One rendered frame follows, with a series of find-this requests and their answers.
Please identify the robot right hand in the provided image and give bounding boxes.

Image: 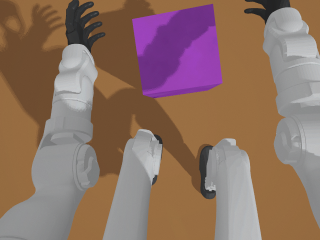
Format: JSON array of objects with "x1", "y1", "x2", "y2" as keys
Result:
[{"x1": 244, "y1": 0, "x2": 291, "y2": 25}]

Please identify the right robot forearm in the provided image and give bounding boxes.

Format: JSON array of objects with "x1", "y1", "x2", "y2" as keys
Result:
[{"x1": 262, "y1": 7, "x2": 320, "y2": 117}]

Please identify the left robot thigh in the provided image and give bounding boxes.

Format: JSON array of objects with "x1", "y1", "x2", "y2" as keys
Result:
[{"x1": 102, "y1": 135, "x2": 163, "y2": 240}]

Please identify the robot right upper arm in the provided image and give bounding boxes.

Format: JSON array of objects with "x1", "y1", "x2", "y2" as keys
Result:
[{"x1": 273, "y1": 113, "x2": 320, "y2": 228}]

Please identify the robot left hand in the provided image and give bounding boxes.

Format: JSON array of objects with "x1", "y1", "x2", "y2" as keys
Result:
[{"x1": 65, "y1": 0, "x2": 106, "y2": 53}]

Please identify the robot left upper arm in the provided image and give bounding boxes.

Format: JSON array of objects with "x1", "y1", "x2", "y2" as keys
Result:
[{"x1": 0, "y1": 142, "x2": 100, "y2": 240}]

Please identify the left robot forearm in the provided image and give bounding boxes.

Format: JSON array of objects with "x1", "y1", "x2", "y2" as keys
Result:
[{"x1": 31, "y1": 43, "x2": 98, "y2": 187}]

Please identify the carton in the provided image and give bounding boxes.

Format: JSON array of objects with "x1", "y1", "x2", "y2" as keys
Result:
[{"x1": 132, "y1": 4, "x2": 223, "y2": 98}]

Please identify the robot left shin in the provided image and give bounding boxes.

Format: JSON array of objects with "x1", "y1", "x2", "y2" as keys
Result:
[{"x1": 123, "y1": 129, "x2": 157, "y2": 177}]

